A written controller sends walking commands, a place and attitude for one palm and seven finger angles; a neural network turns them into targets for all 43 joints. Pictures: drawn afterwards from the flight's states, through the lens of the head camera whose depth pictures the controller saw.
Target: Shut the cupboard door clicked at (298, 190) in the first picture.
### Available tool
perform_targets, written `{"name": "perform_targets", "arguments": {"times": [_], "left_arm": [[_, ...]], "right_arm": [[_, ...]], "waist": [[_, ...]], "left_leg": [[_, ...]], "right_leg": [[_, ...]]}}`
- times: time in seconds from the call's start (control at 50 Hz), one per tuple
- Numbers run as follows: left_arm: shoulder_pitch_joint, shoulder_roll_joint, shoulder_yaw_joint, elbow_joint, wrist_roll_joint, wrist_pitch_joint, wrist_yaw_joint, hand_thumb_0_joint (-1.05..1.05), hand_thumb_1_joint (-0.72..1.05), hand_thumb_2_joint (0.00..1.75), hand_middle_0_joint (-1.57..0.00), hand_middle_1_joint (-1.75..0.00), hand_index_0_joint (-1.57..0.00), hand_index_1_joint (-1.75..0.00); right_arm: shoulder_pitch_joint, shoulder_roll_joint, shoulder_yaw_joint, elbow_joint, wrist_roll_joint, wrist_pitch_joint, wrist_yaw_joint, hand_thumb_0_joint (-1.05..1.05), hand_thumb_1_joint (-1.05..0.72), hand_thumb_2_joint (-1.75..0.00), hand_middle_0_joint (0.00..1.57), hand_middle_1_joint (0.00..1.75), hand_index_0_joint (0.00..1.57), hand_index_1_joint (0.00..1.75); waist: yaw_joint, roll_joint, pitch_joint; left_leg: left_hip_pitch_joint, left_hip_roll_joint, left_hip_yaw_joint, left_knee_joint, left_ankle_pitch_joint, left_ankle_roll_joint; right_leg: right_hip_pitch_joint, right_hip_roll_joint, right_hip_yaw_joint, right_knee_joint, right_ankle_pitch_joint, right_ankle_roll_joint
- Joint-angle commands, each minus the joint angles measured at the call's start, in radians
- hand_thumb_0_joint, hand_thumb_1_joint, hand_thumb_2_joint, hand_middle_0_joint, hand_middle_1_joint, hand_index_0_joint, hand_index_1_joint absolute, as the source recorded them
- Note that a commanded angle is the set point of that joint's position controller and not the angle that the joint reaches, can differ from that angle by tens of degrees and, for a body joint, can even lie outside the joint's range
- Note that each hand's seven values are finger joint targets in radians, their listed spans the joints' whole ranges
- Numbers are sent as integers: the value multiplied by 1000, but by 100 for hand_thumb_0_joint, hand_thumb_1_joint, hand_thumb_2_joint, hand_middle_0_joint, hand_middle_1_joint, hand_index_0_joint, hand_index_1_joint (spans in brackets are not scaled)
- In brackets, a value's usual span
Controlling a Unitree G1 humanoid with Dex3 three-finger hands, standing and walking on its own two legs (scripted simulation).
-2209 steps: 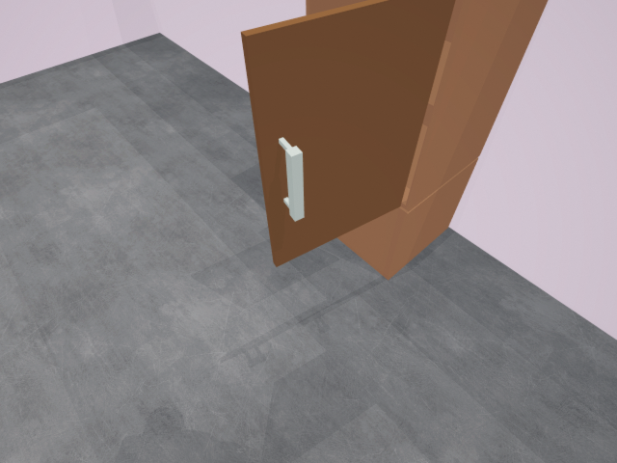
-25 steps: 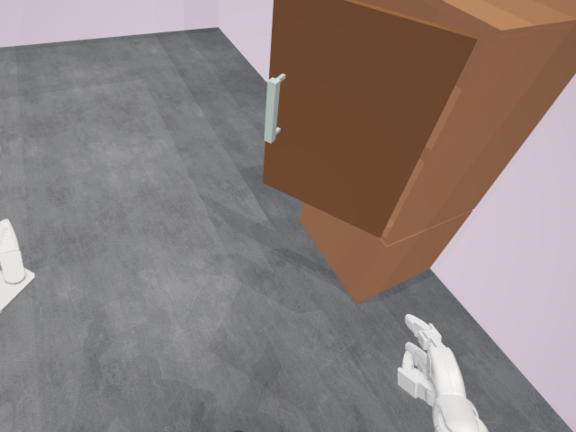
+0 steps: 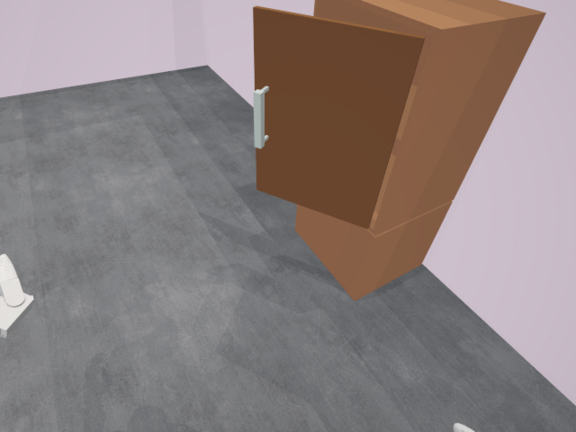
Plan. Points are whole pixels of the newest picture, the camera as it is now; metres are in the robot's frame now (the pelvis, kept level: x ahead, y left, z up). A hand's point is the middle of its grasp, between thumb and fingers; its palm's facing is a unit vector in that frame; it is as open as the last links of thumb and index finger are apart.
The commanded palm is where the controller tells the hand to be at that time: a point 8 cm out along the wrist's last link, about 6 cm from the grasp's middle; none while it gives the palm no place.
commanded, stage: stop stepping back and stand still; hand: left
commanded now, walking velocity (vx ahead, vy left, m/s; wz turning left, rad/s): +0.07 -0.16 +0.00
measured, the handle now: (262, 117) +0.97 +0.09 -0.03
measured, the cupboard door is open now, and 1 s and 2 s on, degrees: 33 33 33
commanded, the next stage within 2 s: let the arm hang, fingers relaxed in 0.32 s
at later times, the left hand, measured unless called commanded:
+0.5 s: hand (68, 348) +0.21 +0.27 +0.07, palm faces +0.34 -0.84 -0.42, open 7.4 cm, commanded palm none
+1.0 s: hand out of the picture +0.01 +0.21 -0.15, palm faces +0.04 -0.96 -0.26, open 7.3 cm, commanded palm none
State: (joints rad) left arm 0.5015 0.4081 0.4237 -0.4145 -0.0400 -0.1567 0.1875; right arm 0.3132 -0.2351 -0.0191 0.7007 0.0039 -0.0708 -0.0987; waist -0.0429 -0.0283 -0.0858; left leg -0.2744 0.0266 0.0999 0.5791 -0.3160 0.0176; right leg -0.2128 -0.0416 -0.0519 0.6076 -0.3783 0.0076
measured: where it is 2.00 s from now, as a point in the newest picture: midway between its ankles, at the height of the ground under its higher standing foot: outside the picture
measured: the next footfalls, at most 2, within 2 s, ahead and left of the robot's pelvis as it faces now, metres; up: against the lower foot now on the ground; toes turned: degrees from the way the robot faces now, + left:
none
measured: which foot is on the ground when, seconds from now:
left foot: down 0.00-1.00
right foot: down 0.00-1.00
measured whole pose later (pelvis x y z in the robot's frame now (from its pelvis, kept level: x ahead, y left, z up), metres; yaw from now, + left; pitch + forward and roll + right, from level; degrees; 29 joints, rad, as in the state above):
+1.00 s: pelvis -0.02 -0.01 +0.01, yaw +2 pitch -2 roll -1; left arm 0.25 0.24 0.01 1.03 0.01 0.02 0.02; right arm 0.27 -0.20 0.00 1.05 -0.02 0.03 -0.02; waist -0.02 0.02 0.03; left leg -0.21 0.00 0.03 0.44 -0.20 0.02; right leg -0.15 0.02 -0.03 0.40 -0.22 -0.01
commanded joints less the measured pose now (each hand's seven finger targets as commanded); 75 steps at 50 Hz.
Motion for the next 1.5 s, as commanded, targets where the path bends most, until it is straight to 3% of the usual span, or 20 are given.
{"name": "perform_targets", "arguments": {"times": [0.0,0.1,0.16,0.22,0.26,0.32,0.38,0.4,0.44,0.48,0.52,0.56,0.58,0.6,0.62,0.66,0.7,0.76,0.98,1.48], "left_arm": [[-68,246,141,-342,11,-89,-3,0,90,90,-20,-30,-20,-30],[52,233,179,-291,-2,-91,3,0,90,90,-20,-30,-20,-30],[80,197,165,-244,-13,-78,5,0,90,90,-20,-30,-20,-30],[52,174,129,-217,-14,-66,7,0,90,90,-20,-30,-20,-30],[-9,177,105,-195,-4,-62,12,0,90,90,-20,-30,-20,-30],[-144,169,60,-198,12,-66,12,0,90,90,-20,-30,-20,-30],[-177,169,50,-219,19,-76,6,0,90,90,-20,-30,-20,-30],[-84,-36,-343,497,78,45,-134,0,90,90,-20,-30,-20,-30],[-117,-90,-308,514,65,175,-165,0,90,90,-20,-30,-20,-30],[-186,-105,-336,593,60,172,-166,0,90,90,-20,-30,-20,-30],[-183,-84,-352,702,60,160,-170,0,90,90,-20,-30,-20,-30],[-168,-17,-350,825,61,148,-169,0,90,90,-20,-30,-20,-30],[-181,35,-348,874,64,144,-166,0,90,90,-20,-30,-20,-30],[-194,50,-352,938,67,138,-168,0,90,90,-20,-30,-20,-30],[-233,41,-368,983,63,141,-173,0,90,90,-20,-30,-20,-30],[-310,11,-377,1059,59,140,-169,0,90,90,-20,-30,-20,-30],[-295,-12,-388,1133,54,138,-165,0,90,90,-20,-30,-20,-30],[-246,-66,-375,1220,54,142,-157,0,90,90,-20,-30,-20,-30],[-246,-70,-388,1424,51,151,-164,0,90,90,-20,-30,-20,-30],[-242,-42,-383,1510,56,139,-163,0,90,90,-20,-30,-20,-30]], "right_arm": [[-161,-108,-18,-190,-10,-90,14,0,-90,-90,20,30,20,30],[-156,-95,-10,-206,-6,-84,20,0,-90,-90,20,30,20,30],[-157,-79,-8,-214,1,-63,23,0,-90,-90,20,30,20,30],[-142,-63,-4,-205,-1,-44,23,0,-90,-90,20,30,20,30],[-158,-66,-3,-198,-2,-41,23,0,-90,-90,20,30,20,30],[-175,-79,-4,-193,0,-47,17,0,-90,-90,20,30,20,30],[-183,-91,-10,-201,2,-55,5,0,-90,-90,20,30,20,30],[-200,-221,-56,-30,-5,-120,98,0,-90,-90,20,30,20,30],[-112,-222,-48,-38,-18,-9,102,0,-90,-90,20,30,20,30],[-103,-199,-36,-39,-41,1,94,0,-90,-90,20,30,20,30],[-137,-201,-28,-47,-44,18,90,0,-90,-90,20,30,20,30],[-176,-193,-24,-53,-18,35,91,0,-90,-90,20,30,20,30],[-173,-158,-21,-54,-8,44,93,0,-90,-90,20,30,20,30],[-131,-127,-15,-19,-16,48,100,0,-90,-90,20,30,20,30],[-91,-110,-10,14,-19,61,104,0,-90,-90,20,30,20,30],[-115,-117,-8,69,-32,72,98,0,-90,-90,20,30,20,30],[-113,-121,-3,112,-27,66,94,0,-90,-90,20,30,20,30],[-104,-103,-6,178,-27,60,82,0,-90,-90,20,30,20,30],[-33,-100,-9,320,-23,69,74,0,-90,-90,20,30,20,30],[-72,-133,-18,378,-18,54,68,0,-90,-90,20,30,20,30]], "waist": [[22,136,25],[19,208,24],[19,142,13],[10,-27,33],[17,-91,62],[15,-76,83],[25,66,67],[-18,165,122],[8,242,107],[8,132,69],[50,11,-16],[79,-99,-101],[66,-189,-104],[44,-155,-77],[13,-65,-44],[9,-73,-7],[17,8,-21],[37,177,-23],[38,4,154],[36,49,164]], "left_leg": [[31,210,-271,-224,357,56],[-109,158,-162,-228,-1,30],[-144,107,-103,-171,-149,18],[-134,34,-42,21,-95,-3],[-156,17,-46,98,-39,-9],[-69,18,-60,-4,51,-3],[64,67,-123,-119,245,21],[89,133,-196,-50,548,38],[12,213,-296,-157,779,116],[21,246,-345,-165,771,156],[119,218,-303,-88,810,145],[56,96,-179,15,577,53],[-60,17,-130,44,282,4],[-67,-13,-112,47,40,-17],[-12,-26,-109,25,-63,-23],[49,-2,-120,-33,129,-15],[98,31,-150,-91,310,-11],[100,65,-171,-134,351,7],[43,78,-185,-276,62,14],[91,81,-182,-305,99,18]], "right_leg": [[-33,53,-27,-36,51,-1],[79,32,-10,-121,111,-27],[74,5,67,-158,71,-50],[-15,-132,284,-292,-47,-116],[-11,-197,348,-328,-3,-146],[-24,-176,246,-258,178,-122],[-61,-53,107,-142,282,-43],[-225,-43,-24,93,321,-16],[-211,16,12,222,-104,12],[-228,25,73,291,-193,6],[-147,15,58,88,-50,-8],[81,-18,99,-136,398,-24],[156,-139,250,-151,571,-71],[103,-244,307,-179,600,-139],[20,-256,292,-205,435,-163],[-29,-152,239,-203,372,-124],[5,-88,168,-173,413,-77],[67,-56,131,-195,344,-56],[19,-42,136,-309,126,-54],[15,-52,140,-319,165,-50]]}}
